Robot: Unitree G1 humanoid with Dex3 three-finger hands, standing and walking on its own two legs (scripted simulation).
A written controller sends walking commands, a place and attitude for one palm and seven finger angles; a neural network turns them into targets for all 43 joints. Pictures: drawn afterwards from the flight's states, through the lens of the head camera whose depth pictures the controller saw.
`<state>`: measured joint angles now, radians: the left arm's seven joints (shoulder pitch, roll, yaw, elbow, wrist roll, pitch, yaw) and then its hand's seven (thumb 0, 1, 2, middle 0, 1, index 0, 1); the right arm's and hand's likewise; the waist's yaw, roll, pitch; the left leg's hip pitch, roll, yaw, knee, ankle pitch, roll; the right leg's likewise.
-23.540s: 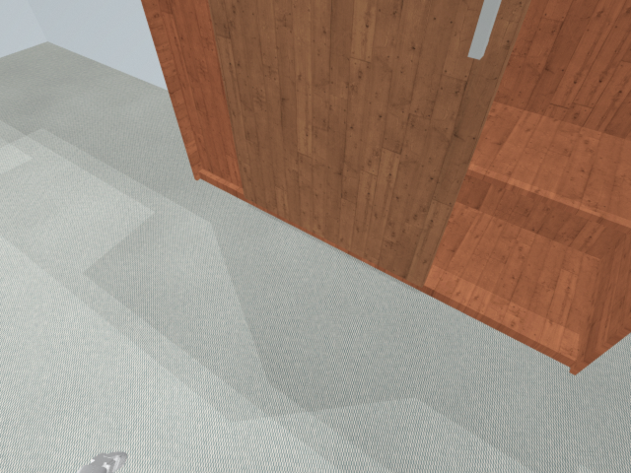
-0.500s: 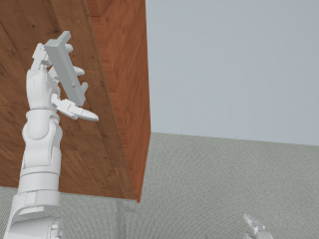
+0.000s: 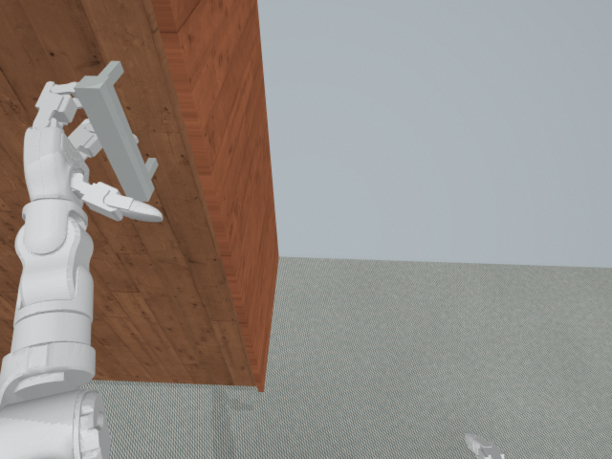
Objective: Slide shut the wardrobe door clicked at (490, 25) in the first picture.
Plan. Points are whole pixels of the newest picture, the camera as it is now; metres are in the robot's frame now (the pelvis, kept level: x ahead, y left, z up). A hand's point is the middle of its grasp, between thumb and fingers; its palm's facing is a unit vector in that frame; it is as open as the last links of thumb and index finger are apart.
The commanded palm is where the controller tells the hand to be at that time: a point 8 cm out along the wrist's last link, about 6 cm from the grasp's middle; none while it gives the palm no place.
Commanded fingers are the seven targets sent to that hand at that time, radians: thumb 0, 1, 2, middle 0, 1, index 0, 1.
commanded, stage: slip the hand off the handle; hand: left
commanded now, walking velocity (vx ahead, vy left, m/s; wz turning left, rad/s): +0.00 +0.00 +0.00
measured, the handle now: (127, 134) +0.42 +0.24 +0.23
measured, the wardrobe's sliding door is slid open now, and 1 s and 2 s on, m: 0.00 0.00 0.00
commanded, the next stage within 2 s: draw the hand back to the body in 0.70 s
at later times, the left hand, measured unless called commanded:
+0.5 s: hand (42, 202) +0.32 +0.30 +0.21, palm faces +0.32 -0.94 -0.08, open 14.7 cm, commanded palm +0.27 +0.33 +0.21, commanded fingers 0.00 -0.55 0.20 -0.25 -1.15 -0.25 -1.15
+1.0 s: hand (34, 254) +0.27 +0.29 +0.19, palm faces +0.09 -0.99 -0.11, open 14.7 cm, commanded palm +0.22 +0.33 +0.21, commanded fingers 0.00 -0.55 0.20 -0.25 -1.15 -0.25 -1.15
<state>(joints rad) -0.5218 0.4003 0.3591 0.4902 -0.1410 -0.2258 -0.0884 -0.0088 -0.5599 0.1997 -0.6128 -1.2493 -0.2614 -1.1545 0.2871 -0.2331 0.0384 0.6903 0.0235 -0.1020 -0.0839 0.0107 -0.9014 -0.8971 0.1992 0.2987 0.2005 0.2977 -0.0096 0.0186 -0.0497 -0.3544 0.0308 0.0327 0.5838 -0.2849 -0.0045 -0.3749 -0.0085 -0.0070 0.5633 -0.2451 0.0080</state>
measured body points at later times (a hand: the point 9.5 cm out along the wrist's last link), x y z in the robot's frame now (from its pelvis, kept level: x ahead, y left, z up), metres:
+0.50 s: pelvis +0.02 +0.01 +0.00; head +0.02 +0.00 +0.45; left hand +0.30 +0.34 +0.21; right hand +0.18 -0.23 -0.09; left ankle +0.01 +0.12 -0.73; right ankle +0.03 -0.12 -0.73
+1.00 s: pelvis +0.03 +0.01 +0.00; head +0.00 -0.01 +0.45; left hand +0.26 +0.34 +0.19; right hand +0.24 -0.19 -0.07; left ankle +0.01 +0.12 -0.73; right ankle +0.03 -0.12 -0.73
